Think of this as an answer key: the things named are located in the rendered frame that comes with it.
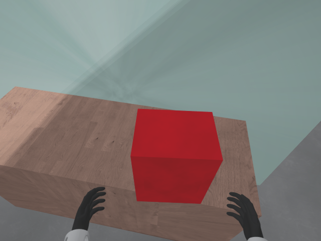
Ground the carton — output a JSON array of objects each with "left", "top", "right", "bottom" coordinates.
[{"left": 130, "top": 109, "right": 223, "bottom": 204}]

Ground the robot right hand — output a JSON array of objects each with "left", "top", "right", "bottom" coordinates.
[{"left": 227, "top": 192, "right": 263, "bottom": 240}]

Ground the left robot forearm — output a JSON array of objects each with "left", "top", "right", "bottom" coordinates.
[{"left": 64, "top": 229, "right": 90, "bottom": 241}]

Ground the pedestal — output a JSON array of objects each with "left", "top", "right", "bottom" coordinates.
[{"left": 0, "top": 86, "right": 262, "bottom": 241}]

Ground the robot left hand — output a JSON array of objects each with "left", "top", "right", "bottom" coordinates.
[{"left": 72, "top": 187, "right": 106, "bottom": 231}]

